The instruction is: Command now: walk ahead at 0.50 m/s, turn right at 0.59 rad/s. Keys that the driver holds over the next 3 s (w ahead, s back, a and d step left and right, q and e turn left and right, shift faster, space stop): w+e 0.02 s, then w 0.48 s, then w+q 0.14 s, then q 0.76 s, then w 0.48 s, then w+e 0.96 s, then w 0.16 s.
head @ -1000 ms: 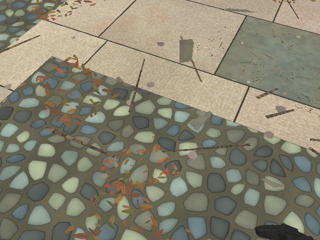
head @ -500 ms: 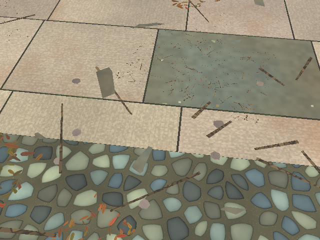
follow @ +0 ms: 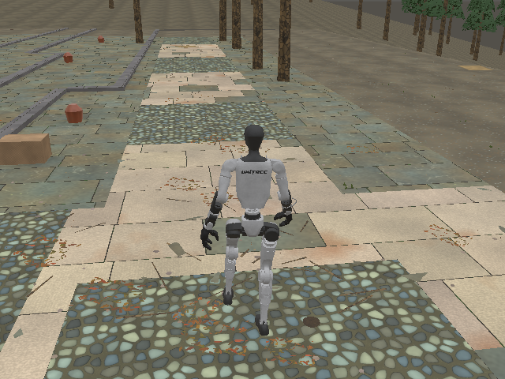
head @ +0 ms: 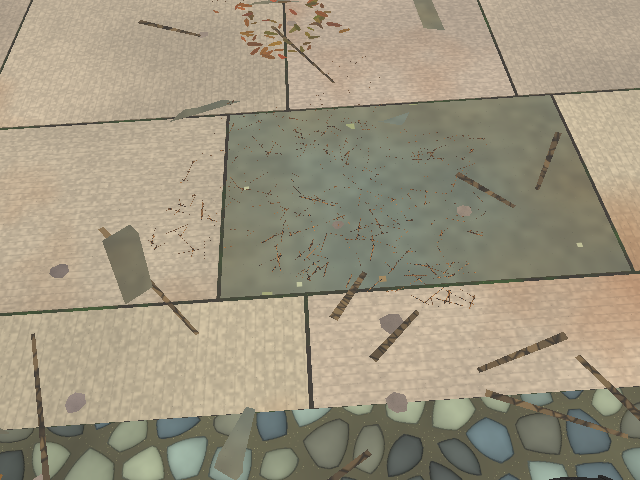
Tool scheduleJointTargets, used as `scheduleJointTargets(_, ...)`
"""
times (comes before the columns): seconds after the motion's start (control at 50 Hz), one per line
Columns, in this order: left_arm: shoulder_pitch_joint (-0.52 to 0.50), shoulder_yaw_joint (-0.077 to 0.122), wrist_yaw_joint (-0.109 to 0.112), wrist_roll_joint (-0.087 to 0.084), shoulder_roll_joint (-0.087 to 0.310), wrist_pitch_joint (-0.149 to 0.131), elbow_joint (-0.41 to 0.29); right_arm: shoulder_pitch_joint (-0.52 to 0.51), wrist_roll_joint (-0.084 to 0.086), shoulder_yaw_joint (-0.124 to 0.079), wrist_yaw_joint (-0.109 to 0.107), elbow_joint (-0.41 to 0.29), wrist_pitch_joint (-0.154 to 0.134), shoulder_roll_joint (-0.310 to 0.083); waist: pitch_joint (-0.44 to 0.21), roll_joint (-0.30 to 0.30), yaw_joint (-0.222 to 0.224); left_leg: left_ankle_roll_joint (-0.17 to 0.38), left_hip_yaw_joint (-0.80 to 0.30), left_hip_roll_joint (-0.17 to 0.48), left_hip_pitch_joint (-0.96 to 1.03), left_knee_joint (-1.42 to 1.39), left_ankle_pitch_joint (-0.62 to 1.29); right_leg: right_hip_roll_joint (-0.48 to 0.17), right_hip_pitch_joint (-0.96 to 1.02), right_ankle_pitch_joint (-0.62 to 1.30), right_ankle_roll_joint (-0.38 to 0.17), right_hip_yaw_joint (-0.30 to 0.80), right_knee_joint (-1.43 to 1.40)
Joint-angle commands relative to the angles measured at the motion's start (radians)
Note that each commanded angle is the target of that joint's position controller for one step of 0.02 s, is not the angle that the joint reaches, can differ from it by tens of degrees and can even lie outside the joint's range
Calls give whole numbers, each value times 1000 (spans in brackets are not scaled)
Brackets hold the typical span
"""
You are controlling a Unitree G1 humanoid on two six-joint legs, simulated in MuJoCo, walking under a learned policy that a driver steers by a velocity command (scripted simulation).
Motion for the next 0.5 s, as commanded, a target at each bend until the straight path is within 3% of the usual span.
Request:
scheduleJointTargets(0.02,50,37,13,9,168,-8,-47,-134,8,-13,1,-117,-29,-89,2,-112,4,19,16,-51,17,-91,-6,-275,36,524,-100,214,19)
scheduleJointTargets(0.06,-3,38,19,11,180,-13,-61,-36,10,-19,-3,-92,-38,-111,-15,-124,-50,52,22,-72,190,-168,-50,-282,-2,583,-62,211,62)
scheduleJointTargets(0.08,-18,38,16,11,185,-18,-62,57,9,-29,-11,-62,-44,-131,-51,-118,-89,73,39,-100,325,-191,-83,-267,-23,688,-43,199,145)
scheduleJointTargets(0.1,-20,33,9,6,175,-24,-55,189,3,-41,-21,-23,-56,-152,-119,-67,-154,100,40,-93,499,-254,-64,-211,-54,709,-21,146,320)
scheduleJointTargets(0.12,-5,14,1,0,115,-32,-74,340,-17,-54,-37,-12,-65,-209,-251,19,-207,151,-155,95,715,-279,-234,-155,-168,480,1,88,577)
scheduleJointTargets(0.14,140,-1,-1,-30,33,-30,-86,376,-30,-79,-39,-1,-55,-310,-349,269,-137,287,-641,344,934,-382,-308,18,-468,-193,42,-21,863)
scheduleJointTargets(0.16,127,4,7,6,110,-20,-56,322,-4,-72,-28,1,-42,-236,-266,145,-118,297,-749,333,841,-439,-441,-47,-575,-216,29,0,957)
scheduleJointTargets(0.18,40,7,1,14,120,-17,-61,240,6,-54,-23,-15,-41,-155,-126,31,-108,279,-586,287,700,-455,-441,-89,-580,-118,31,2,956)
scheduleJointTargets(0.2,-26,2,-6,17,107,-18,-75,200,4,-43,-19,-11,-44,-110,-65,-15,-103,257,-452,234,610,-471,-325,-117,-566,-63,36,-8,911)
scheduleJointTargets(0.24,-51,-2,-20,31,91,-4,-85,209,8,-33,-21,20,-55,-90,-34,57,-79,221,-279,153,527,-496,-123,-150,-519,-40,50,-26,838)
scheduleJointTargets(0.28,-47,-7,-27,35,78,9,-81,254,18,-34,-14,50,-74,-95,-50,70,-70,229,-214,137,524,-502,37,-146,-504,-32,61,-43,814)
scheduleJointTargets(0.32,-94,-12,-32,37,69,13,-94,281,25,-38,-10,71,-84,-108,-38,64,-67,246,-171,137,532,-532,68,-162,-553,6,74,-63,774)
scheduleJointTargets(0.4,-274,-34,-43,34,42,10,-149,329,27,-37,-10,107,-75,-101,11,53,-98,246,-89,106,533,-587,62,-216,-614,143,105,-135,578)
scheduleJointTargets(0.44,-350,-47,-46,29,23,5,-169,360,28,-39,-8,125,-73,-110,18,54,-118,236,-50,92,529,-584,104,-215,-573,198,108,-168,459)
scheduleJointTargets(0.5,-417,-52,-42,22,30,1,-185,405,25,-43,-8,150,-69,-131,20,55,-138,226,-34,109,562,-551,167,-195,-511,209,97,-198,347)
Next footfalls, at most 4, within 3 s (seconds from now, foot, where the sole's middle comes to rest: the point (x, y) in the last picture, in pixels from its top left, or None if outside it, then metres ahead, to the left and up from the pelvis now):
0.12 left None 0.24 0.13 -0.78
0.62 right None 0.46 -0.11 -0.78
1.10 left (332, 424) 0.57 0.08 -0.78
1.58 right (422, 431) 0.57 -0.11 -0.78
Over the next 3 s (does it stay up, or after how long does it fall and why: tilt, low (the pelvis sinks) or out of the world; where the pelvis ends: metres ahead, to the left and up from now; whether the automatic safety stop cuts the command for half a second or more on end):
stays up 1.12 0.17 0.00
